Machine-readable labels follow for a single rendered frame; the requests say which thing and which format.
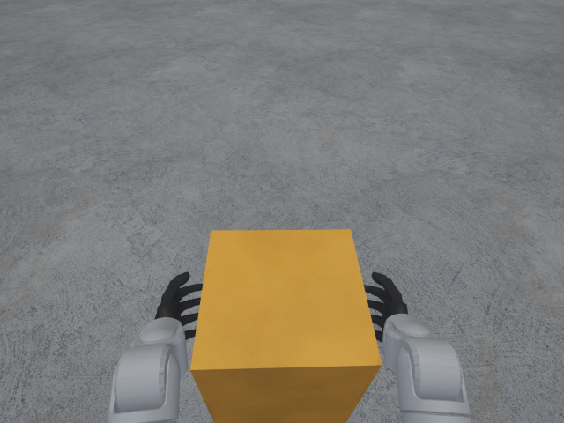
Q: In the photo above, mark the robot left hand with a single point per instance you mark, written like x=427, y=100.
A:
x=171, y=306

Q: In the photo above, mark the robot right hand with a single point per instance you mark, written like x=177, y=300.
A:
x=392, y=301

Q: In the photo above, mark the robot right forearm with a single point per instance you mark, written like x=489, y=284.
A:
x=430, y=378

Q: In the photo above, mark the robot left forearm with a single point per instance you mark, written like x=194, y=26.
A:
x=145, y=385

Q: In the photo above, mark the carton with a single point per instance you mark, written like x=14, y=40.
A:
x=284, y=332

